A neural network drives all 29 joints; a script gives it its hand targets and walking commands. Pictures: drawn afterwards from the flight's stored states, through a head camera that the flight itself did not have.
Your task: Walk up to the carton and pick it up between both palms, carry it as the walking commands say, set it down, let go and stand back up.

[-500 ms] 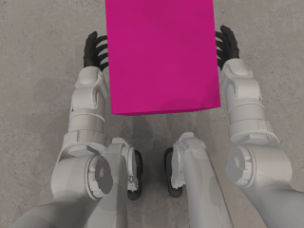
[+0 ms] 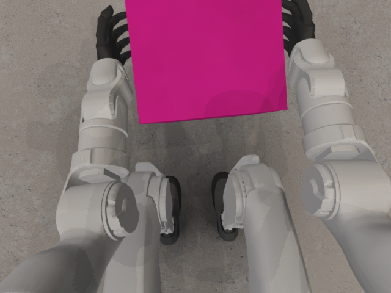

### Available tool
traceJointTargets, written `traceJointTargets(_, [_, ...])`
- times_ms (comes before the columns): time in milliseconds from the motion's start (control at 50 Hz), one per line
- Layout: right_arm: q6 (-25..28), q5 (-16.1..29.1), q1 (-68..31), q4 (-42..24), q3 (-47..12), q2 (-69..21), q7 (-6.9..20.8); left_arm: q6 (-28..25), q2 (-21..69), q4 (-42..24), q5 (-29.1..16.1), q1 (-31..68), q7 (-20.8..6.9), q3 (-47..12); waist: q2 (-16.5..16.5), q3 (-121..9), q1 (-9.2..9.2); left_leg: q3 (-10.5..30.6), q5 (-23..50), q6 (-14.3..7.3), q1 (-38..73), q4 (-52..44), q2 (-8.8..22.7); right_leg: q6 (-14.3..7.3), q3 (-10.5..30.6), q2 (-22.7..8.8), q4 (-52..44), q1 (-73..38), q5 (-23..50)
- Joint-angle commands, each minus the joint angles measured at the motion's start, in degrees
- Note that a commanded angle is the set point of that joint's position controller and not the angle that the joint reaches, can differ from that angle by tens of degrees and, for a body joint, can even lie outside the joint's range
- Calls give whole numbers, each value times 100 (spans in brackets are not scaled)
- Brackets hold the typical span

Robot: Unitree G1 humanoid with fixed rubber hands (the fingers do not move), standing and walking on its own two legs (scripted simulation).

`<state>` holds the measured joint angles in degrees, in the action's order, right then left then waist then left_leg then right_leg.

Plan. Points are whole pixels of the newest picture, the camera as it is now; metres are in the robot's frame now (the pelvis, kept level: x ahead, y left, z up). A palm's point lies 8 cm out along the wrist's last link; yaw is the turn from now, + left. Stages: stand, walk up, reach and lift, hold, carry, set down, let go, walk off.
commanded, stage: set down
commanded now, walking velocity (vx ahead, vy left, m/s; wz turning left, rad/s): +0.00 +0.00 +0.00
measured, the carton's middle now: (203, 58) +0.52 -0.04 -0.20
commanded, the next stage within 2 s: none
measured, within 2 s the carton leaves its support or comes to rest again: rests again in 1.22 s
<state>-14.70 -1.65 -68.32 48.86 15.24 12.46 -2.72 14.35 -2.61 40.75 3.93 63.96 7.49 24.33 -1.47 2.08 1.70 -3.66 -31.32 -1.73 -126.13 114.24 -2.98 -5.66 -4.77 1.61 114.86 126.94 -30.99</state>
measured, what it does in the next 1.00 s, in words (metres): lowers itself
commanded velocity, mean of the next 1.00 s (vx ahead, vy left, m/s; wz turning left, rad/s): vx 0.00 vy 0.00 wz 0.00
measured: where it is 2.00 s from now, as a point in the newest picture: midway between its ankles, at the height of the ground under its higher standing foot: (197, 219)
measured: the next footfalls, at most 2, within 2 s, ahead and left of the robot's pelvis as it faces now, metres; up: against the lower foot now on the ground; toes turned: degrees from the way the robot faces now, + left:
none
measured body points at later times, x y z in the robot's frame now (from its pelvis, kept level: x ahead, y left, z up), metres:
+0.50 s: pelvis -0.01 +0.00 -0.04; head +0.33 -0.04 +0.26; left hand +0.53 +0.12 -0.17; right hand +0.53 -0.20 -0.17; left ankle +0.11 +0.10 -0.39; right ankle +0.11 -0.08 -0.39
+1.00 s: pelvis -0.01 +0.00 -0.05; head +0.33 -0.04 +0.23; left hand +0.54 +0.12 -0.19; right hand +0.53 -0.20 -0.21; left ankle +0.11 +0.10 -0.39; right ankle +0.11 -0.08 -0.39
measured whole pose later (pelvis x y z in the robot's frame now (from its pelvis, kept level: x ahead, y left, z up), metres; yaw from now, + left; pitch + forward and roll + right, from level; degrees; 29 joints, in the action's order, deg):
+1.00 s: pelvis -0.01 +0.00 -0.05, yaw +0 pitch +38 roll +3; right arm -12.7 2.1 -77.2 57.2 7.8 18.4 -4.0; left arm 11.2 -7.4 52.1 -1.4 75.0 8.8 21.9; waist -3.8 13.0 1.0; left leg -4.8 -32.1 -1.5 -130.5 124.8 -3.8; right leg -5.9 -4.6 1.2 125.8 131.8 -31.5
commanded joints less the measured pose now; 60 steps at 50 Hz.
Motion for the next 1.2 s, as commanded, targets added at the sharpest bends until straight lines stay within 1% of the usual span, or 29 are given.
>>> traceJointTargets(0, [191, 682, -3303, -590, -2311, -4968, 1248, -123, 4767, -228, -630, 3753, -1211, -2796, 264, -6390, 109, 339, 1311, 153, 2477, -503, -582, 434, 921, 472, -844, -4243, 2264])
traceJointTargets(160, [293, 878, -3687, -449, -2432, -4771, 1248, -230, 4573, -162, -816, 4159, -1188, -2831, 281, -6179, 91, 322, 1345, 131, 2442, -125, -540, 401, 908, 455, -466, -4135, 2249])
traceJointTargets(260, [369, 1170, -4002, -780, -2747, -4812, 1214, -292, 4651, -499, -1113, 4463, -1132, -3182, 315, -6898, 105, 295, 1663, 136, 2789, 80, -530, 387, 873, 469, -234, -4579, 2644])
traceJointTargets(300, [385, 1224, -4087, -824, -2823, -4826, 1199, -306, 4727, -484, -1208, 4418, -1120, -3231, 358, -6875, 131, 300, 1715, 130, 2811, 109, -544, 391, 854, 474, -205, -4574, 2676])
traceJointTargets(360, [386, 1169, -4011, -621, -2756, -4843, 1194, -284, 4735, -272, -1186, 4375, -1163, -3124, 388, -6514, 147, 299, 1587, 138, 2530, 133, -555, 390, 880, 470, -202, -4488, 2625])
traceJointTargets(440, [357, 987, -3819, -172, -2499, -4890, 1252, -267, 4662, -4, -1004, 4351, -1234, -2857, 327, -5765, 122, 289, 1279, 125, 2200, 114, -549, 374, 895, 455, -223, -4004, 2220])
traceJointTargets(500, [368, 919, -3846, -44, -2373, -4885, 1305, -276, 4611, 97, -897, 4426, -1262, -2702, 280, -5489, 82, 273, 1156, 105, 2118, 136, -539, 352, 908, 436, -217, -3767, 2017])
traceJointTargets(580, [407, 941, -4073, -125, -2361, -4836, 1349, -312, 4601, 116, -883, 4557, -1251, -2631, 287, -5519, 46, 270, 1153, 78, 2204, 189, -528, 341, 892, 414, -161, -3675, 1899])
traceJointTargets(660, [453, 968, -4285, -309, -2423, -4780, 1353, -332, 4721, 263, -958, 4537, -1259, -2565, 421, -5646, 105, 278, 1241, 64, 2204, 270, -539, 346, 871, 394, -111, -3810, 2007])
traceJointTargets(760, [441, 898, -4193, -266, -2412, -4758, 1374, -308, 4801, 465, -959, 4387, -1304, -2486, 501, -5519, 185, 285, 1209, 60, 2060, 326, -542, 345, 866, 371, -68, -3814, 2044])
traceJointTargets(980, [527, 943, -4196, -461, -2519, -4670, 1399, -380, 4873, 634, -1040, 4142, -1336, -2455, 554, -5519, 195, 295, 1336, 54, 1783, 462, -553, 339, 931, 321, 72, -3936, 2429])
traceJointTargets(1060, [530, 897, -4059, -321, -2457, -4623, 1405, -389, 4823, 726, -1013, 4069, -1349, -2417, 524, -5307, 212, 300, 1240, 61, 1621, 461, -547, 332, 960, 308, 71, -3855, 2380])
traceJointTargets(1180, [535, 810, -3950, -89, -2307, -4495, 1446, -386, 4754, 914, -951, 3997, -1367, -2313, 420, -4909, 234, 310, 1082, 61, 1558, 457, -537, 311, 954, 281, 55, -3527, 2070])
